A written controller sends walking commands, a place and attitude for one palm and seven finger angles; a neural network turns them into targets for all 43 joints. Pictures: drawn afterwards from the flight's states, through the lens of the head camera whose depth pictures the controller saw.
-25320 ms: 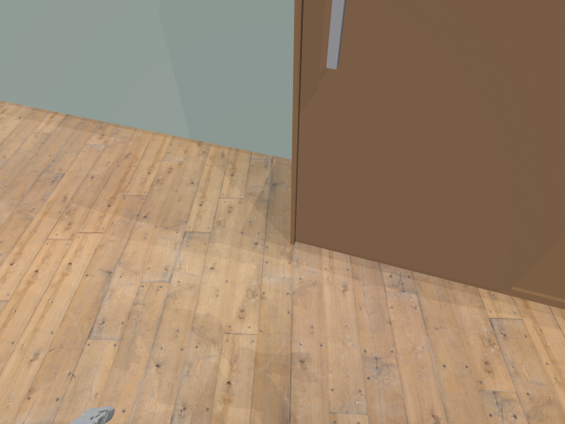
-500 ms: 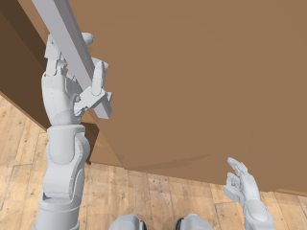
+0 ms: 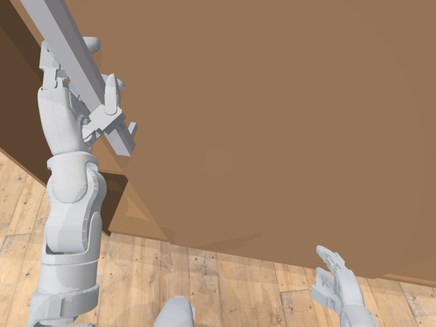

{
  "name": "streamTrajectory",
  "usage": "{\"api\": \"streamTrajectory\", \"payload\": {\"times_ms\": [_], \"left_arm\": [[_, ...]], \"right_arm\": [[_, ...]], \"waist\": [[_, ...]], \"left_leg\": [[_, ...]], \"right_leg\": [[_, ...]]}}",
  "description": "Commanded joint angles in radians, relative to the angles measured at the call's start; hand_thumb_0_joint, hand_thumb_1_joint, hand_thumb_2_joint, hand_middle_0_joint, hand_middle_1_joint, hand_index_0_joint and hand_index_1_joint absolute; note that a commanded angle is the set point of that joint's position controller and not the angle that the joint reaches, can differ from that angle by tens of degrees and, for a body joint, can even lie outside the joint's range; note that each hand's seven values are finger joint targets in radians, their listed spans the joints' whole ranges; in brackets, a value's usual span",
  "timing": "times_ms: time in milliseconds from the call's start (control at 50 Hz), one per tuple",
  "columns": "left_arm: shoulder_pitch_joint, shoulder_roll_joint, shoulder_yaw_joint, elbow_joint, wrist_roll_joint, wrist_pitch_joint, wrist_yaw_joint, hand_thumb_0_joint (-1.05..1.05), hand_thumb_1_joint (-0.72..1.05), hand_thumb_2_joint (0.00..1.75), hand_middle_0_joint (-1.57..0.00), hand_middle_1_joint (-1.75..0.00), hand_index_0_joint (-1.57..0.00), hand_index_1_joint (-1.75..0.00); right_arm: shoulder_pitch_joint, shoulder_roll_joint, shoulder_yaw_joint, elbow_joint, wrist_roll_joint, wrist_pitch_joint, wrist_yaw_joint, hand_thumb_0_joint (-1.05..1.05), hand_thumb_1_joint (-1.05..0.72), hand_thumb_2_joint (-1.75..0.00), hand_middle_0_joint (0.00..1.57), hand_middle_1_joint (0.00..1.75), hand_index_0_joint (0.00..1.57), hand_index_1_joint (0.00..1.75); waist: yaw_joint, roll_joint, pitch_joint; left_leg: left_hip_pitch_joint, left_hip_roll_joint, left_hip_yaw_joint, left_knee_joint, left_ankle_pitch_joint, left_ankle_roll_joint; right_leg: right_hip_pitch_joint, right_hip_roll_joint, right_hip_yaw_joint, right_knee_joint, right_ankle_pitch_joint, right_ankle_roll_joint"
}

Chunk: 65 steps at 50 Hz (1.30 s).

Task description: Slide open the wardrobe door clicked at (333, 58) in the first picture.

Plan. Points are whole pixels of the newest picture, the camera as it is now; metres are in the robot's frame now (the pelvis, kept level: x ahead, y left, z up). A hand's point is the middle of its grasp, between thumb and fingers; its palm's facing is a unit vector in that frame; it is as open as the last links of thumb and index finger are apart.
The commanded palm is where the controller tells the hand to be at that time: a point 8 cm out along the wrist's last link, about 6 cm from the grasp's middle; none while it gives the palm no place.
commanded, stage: step sideways, sliding the door along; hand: left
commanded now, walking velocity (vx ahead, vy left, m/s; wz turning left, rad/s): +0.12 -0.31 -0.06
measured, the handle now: (96, 73) +0.38 +0.22 +0.24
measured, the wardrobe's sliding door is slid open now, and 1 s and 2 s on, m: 0.31 0.46 0.45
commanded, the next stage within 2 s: stop walking and hold the door there in 0.92 s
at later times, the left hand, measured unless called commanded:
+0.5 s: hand (187, 115) +0.34 +0.09 +0.22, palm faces +0.17 -0.99 +0.00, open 6.8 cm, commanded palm +0.31 +0.08 +0.19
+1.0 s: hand (222, 117) +0.34 +0.05 +0.22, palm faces +0.29 -0.96 -0.02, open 6.9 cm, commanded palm +0.31 +0.03 +0.19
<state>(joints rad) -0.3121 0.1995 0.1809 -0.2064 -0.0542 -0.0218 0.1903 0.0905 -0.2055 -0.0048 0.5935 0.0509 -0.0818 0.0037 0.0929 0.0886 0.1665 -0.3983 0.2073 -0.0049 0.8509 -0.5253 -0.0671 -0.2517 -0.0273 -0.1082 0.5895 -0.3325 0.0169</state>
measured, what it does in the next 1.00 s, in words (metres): steps to the right: left foot, then right foot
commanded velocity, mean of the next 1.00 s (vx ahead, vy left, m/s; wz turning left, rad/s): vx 0.00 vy -0.30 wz -0.07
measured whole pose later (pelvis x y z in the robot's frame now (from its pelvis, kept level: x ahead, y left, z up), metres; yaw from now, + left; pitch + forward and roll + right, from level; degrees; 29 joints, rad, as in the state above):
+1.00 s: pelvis -0.02 -0.15 +0.02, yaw -2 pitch -1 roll -6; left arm -0.38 0.22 0.16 -0.17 -0.04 -0.06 0.14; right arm 0.12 -0.21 -0.04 0.61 0.03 -0.01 0.03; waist 0.11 0.03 0.20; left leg -0.26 0.17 0.14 0.57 -0.29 0.00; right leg -0.53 -0.02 -0.03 1.25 -0.41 0.03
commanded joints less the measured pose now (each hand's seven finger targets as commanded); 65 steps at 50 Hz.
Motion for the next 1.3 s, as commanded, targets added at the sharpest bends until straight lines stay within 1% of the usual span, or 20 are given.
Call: {"api": "streamTrajectory", "payload": {"times_ms": [0,80,120,140,280,520,560,620,660,760,780,800,820,1000,1020,1040,1080,1200,1240,1280], "left_arm": [[-0.297,0.032,-0.257,-0.466,-0.004,-0.182,-0.066,0.00,0.90,0.90,-0.45,-1.40,-0.45,-1.40],[-0.356,-0.042,-0.350,-0.450,0.004,-0.224,-0.098,0.00,0.90,0.90,-0.45,-1.40,-0.45,-1.40],[-0.359,-0.087,-0.388,-0.415,0.005,-0.219,-0.129,0.00,0.90,0.90,-0.45,-1.40,-0.45,-1.40],[-0.419,-0.085,-0.378,-0.402,0.016,-0.215,-0.135,0.00,0.90,0.90,-0.45,-1.40,-0.45,-1.40],[-0.460,-0.126,-0.427,-0.363,0.017,-0.146,-0.164,0.00,0.90,0.90,-0.45,-1.40,-0.45,-1.40],[-0.433,-0.065,-0.356,-0.286,-0.008,-0.145,-0.140,0.00,0.90,0.90,-0.45,-1.40,-0.45,-1.40],[-0.446,-0.029,-0.336,-0.305,0.000,-0.146,-0.133,0.00,0.90,0.90,-0.45,-1.40,-0.45,-1.40],[-0.391,0.094,-0.255,-0.321,0.013,-0.148,-0.100,0.00,0.90,0.90,-0.45,-1.40,-0.45,-1.40],[-0.379,0.047,-0.267,-0.380,-0.009,-0.161,-0.086,0.00,0.90,0.90,-0.45,-1.40,-0.45,-1.40],[-0.408,-0.002,-0.302,-0.386,0.009,-0.218,-0.084,0.00,0.90,0.90,-0.45,-1.40,-0.45,-1.40],[-0.405,-0.016,-0.324,-0.384,0.000,-0.223,-0.097,0.00,0.90,0.90,-0.45,-1.40,-0.45,-1.40],[-0.393,-0.035,-0.341,-0.401,-0.019,-0.220,-0.115,0.00,0.90,0.90,-0.45,-1.40,-0.45,-1.40],[-0.407,-0.043,-0.327,-0.338,0.001,-0.213,-0.122,0.00,0.90,0.90,-0.45,-1.40,-0.45,-1.40],[-0.487,-0.033,-0.311,-0.302,-0.003,-0.134,-0.155,0.00,0.90,0.90,-0.45,-1.40,-0.45,-1.40],[-0.246,0.504,0.269,0.067,0.024,-0.120,-0.091,0.00,0.90,0.90,-0.45,-1.40,-0.45,-1.40],[-0.266,0.310,0.075,-0.034,0.002,-0.121,-0.119,0.00,0.90,0.90,-0.45,-1.40,-0.45,-1.40],[-0.301,0.300,0.063,-0.060,-0.011,-0.133,-0.127,0.00,0.90,0.90,-0.45,-1.40,-0.45,-1.40],[-0.187,0.503,0.253,0.136,-0.006,-0.135,-0.092,0.00,0.90,0.90,-0.45,-1.40,-0.45,-1.40],[-0.166,0.634,0.338,0.237,0.021,-0.144,-0.079,0.00,0.90,0.90,-0.45,-1.40,-0.45,-1.40],[-0.093,0.726,0.455,0.389,0.019,-0.124,-0.064,0.00,0.90,0.90,-0.45,-1.40,-0.45,-1.40]], "right_arm": [[-0.087,-0.055,-0.033,-0.126,-0.007,-0.039,-0.034,0.00,-0.90,-0.90,0.20,0.30,0.20,0.30],[-0.065,-0.078,-0.054,-0.130,-0.025,0.024,-0.033,0.00,-0.90,-0.90,0.20,0.30,0.20,0.30],[-0.064,-0.157,-0.096,-0.186,-0.021,0.009,0.002,0.00,-0.90,-0.90,0.20,0.30,0.20,0.30],[-0.084,-0.173,-0.103,-0.199,-0.010,0.005,0.025,0.00,-0.90,-0.90,0.20,0.30,0.20,0.30],[-0.066,-0.137,-0.077,-0.168,-0.025,0.009,0.034,0.00,-0.90,-0.90,0.20,0.30,0.20,0.30],[-0.052,-0.106,-0.049,-0.189,-0.009,-0.041,0.016,0.00,-0.90,-0.90,0.20,0.30,0.20,0.30],[-0.061,-0.093,-0.041,-0.182,0.008,-0.043,0.014,0.00,-0.90,-0.90,0.20,0.30,0.20,0.30],[-0.105,-0.042,-0.023,-0.168,-0.003,-0.039,-0.020,0.00,-0.90,-0.90,0.20,0.30,0.20,0.30],[-0.100,-0.073,-0.047,-0.130,-0.008,-0.042,-0.030,0.00,-0.90,-0.90,0.20,0.30,0.20,0.30],[-0.103,-0.069,-0.041,-0.133,-0.022,0.029,-0.034,0.00,-0.90,-0.90,0.20,0.30,0.20,0.30],[-0.069,-0.082,-0.058,-0.141,-0.021,0.036,-0.038,0.00,-0.90,-0.90,0.20,0.30,0.20,0.30],[-0.065,-0.149,-0.092,-0.171,-0.020,0.023,-0.032,0.00,-0.90,-0.90,0.20,0.30,0.20,0.30],[-0.066,-0.160,-0.093,-0.185,-0.015,0.018,0.000,0.00,-0.90,-0.90,0.20,0.30,0.20,0.30],[-0.041,-0.146,-0.082,-0.155,-0.017,0.007,0.027,0.00,-0.90,-0.90,0.20,0.30,0.20,0.30],[0.026,-0.185,-0.102,-0.080,-0.020,0.037,-0.005,0.00,-0.90,-0.90,0.20,0.30,0.20,0.30],[0.020,-0.154,-0.084,-0.120,-0.033,0.050,-0.005,0.00,-0.90,-0.90,0.20,0.30,0.20,0.30],[-0.006,-0.142,-0.068,-0.128,-0.019,0.025,-0.012,0.00,-0.90,-0.90,0.20,0.30,0.20,0.30],[0.011,-0.162,-0.035,-0.120,-0.002,-0.033,-0.038,0.00,-0.90,-0.90,0.20,0.30,0.20,0.30],[-0.004,-0.125,-0.020,-0.124,-0.002,-0.021,-0.056,0.00,-0.90,-0.90,0.20,0.30,0.20,0.30],[0.008,-0.136,-0.007,-0.090,-0.003,-0.013,-0.070,0.00,-0.90,-0.90,0.20,0.30,0.20,0.30]], "waist": [[-0.071,-0.424,-0.480],[-0.141,-0.154,-0.509],[-0.104,0.069,-0.592],[-0.112,-0.043,-0.536],[-0.112,0.146,-0.423],[-0.113,0.245,-0.445],[-0.103,0.137,-0.457],[-0.055,-0.352,-0.425],[-0.070,-0.452,-0.481],[-0.103,-0.214,-0.499],[-0.127,-0.140,-0.532],[-0.113,0.099,-0.567],[-0.093,0.096,-0.600],[-0.108,0.202,-0.453],[-0.084,0.235,-0.487],[-0.089,0.239,-0.473],[-0.101,0.324,-0.440],[-0.072,0.184,-0.391],[-0.083,-0.243,-0.392],[-0.066,-0.287,-0.378]], "left_leg": [[-0.175,-0.158,0.038,0.248,-0.169,0.029],[0.405,-0.080,0.115,-0.468,0.514,0.027],[0.680,0.402,-0.349,-0.395,1.260,0.262],[0.601,0.392,-0.296,-0.404,1.091,0.265],[0.471,0.191,0.056,-0.439,0.899,0.126],[0.462,0.210,0.054,-0.331,0.922,0.133],[0.399,0.123,0.078,-0.215,0.729,0.091],[-0.075,-0.164,0.064,0.264,-0.200,0.016],[-0.181,-0.154,0.006,0.370,-0.181,0.020],[0.179,-0.126,0.138,-0.344,0.260,0.003],[0.438,-0.050,0.100,-0.470,0.563,0.034],[0.693,0.288,-0.242,-0.433,1.146,0.175],[0.670,0.412,-0.326,-0.390,1.261,0.266],[0.533,0.170,0.101,-0.430,0.993,0.104],[0.557,0.164,0.128,-0.442,1.049,0.109],[0.548,0.167,0.078,-0.409,1.053,0.140],[0.529,0.159,0.141,-0.429,1.039,0.135],[0.349,0.092,0.190,-0.269,0.662,0.079],[0.010,-0.113,0.182,0.037,0.009,0.032],[-0.120,-0.152,0.035,0.238,-0.098,0.022]], "right_leg": [[0.479,-0.286,0.284,-0.022,1.257,-0.211],[0.078,-0.141,0.097,0.211,0.721,-0.089],[-0.310,-0.011,0.158,0.585,-0.267,-0.007],[-0.361,0.001,0.182,0.691,-0.231,-0.004],[-0.362,-0.031,0.072,0.668,-0.010,0.038],[-0.012,0.051,0.007,0.024,0.022,0.031],[0.102,0.025,0.021,-0.176,0.246,0.026],[0.251,-0.326,0.363,-0.158,1.176,-0.154],[0.425,-0.322,0.377,-0.064,1.239,-0.217],[0.266,-0.191,0.164,0.071,0.927,-0.140],[0.072,-0.144,0.134,0.178,0.702,-0.087],[-0.265,-0.027,0.087,0.369,0.061,0.001],[-0.291,-0.011,0.171,0.542,-0.269,-0.004],[-0.331,-0.004,0.036,0.600,-0.001,0.042],[-0.348,0.021,0.008,0.596,-0.011,0.056],[-0.336,0.028,0.003,0.513,-0.031,0.053],[-0.287,0.033,-0.031,0.369,-0.020,0.055],[0.064,0.032,-0.024,-0.158,0.222,0.032],[0.262,-0.247,0.317,-0.197,0.840,-0.069],[0.254,-0.379,0.421,-0.182,1.037,-0.145]]}}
